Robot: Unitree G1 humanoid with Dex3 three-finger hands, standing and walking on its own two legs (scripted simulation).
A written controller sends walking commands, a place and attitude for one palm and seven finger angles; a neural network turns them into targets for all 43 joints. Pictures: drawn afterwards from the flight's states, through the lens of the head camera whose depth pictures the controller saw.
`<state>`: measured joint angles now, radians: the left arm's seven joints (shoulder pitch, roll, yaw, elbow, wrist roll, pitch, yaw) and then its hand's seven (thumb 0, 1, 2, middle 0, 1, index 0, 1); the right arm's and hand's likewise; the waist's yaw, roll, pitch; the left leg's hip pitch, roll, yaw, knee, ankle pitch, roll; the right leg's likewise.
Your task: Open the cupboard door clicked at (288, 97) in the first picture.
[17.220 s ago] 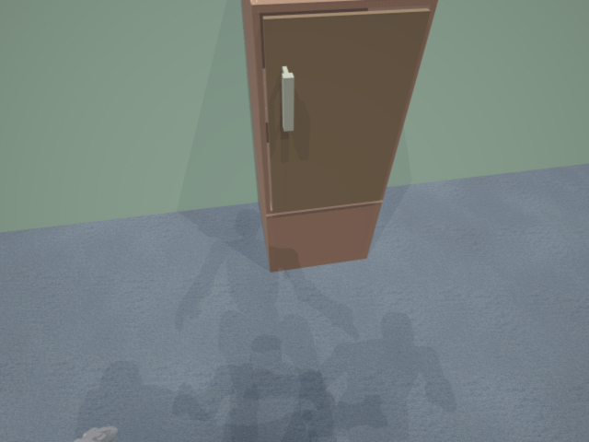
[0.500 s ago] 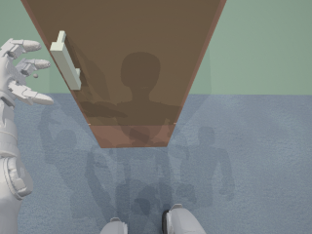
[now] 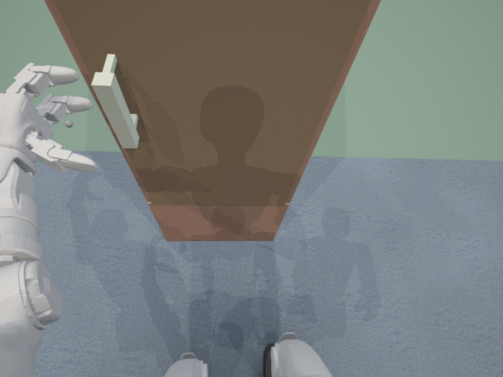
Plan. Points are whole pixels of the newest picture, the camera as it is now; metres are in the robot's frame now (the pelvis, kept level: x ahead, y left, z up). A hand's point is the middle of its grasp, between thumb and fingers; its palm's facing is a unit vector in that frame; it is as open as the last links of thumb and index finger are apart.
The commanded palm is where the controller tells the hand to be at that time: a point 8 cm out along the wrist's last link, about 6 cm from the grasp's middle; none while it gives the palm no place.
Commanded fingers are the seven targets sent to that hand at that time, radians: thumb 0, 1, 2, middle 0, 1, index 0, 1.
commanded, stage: move the hooked fingers beside the handle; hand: left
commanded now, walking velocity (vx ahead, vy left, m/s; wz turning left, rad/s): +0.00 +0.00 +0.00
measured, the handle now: (121, 104) +0.51 +0.18 +0.08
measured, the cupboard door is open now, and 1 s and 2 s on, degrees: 0 0 0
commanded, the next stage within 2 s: slide the fingers in behind the handle in 0.02 s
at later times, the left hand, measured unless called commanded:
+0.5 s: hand (85, 124) +0.47 +0.22 +0.09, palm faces -0.03 -1.00 -0.01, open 13.9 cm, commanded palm +0.45 +0.26 +0.09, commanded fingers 0.00 -0.50 0.30 -0.30 -1.20 -0.30 -1.20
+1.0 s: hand (115, 131) +0.46 +0.18 +0.08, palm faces -0.09 -1.00 -0.04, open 14.3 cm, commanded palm +0.45 +0.22 +0.09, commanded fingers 0.00 -0.50 0.30 -0.30 -1.20 -0.30 -1.20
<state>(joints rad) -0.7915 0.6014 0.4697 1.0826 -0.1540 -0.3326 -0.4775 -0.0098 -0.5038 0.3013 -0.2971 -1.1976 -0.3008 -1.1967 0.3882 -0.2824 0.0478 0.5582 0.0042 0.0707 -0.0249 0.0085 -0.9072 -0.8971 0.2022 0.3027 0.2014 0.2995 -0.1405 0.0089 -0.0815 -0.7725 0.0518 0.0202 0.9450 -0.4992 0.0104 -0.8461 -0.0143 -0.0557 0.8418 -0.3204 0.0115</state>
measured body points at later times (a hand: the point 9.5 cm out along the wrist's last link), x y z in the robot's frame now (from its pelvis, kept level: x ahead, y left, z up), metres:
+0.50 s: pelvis -0.01 +0.00 +0.00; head +0.11 +0.01 +0.43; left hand +0.47 +0.28 +0.09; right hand +0.02 -0.27 -0.11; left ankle -0.03 +0.11 -0.69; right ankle +0.04 -0.13 -0.69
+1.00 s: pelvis +0.00 -0.01 +0.00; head +0.10 +0.01 +0.44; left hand +0.46 +0.24 +0.09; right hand +0.04 -0.27 -0.11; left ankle -0.03 +0.11 -0.69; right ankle +0.04 -0.13 -0.69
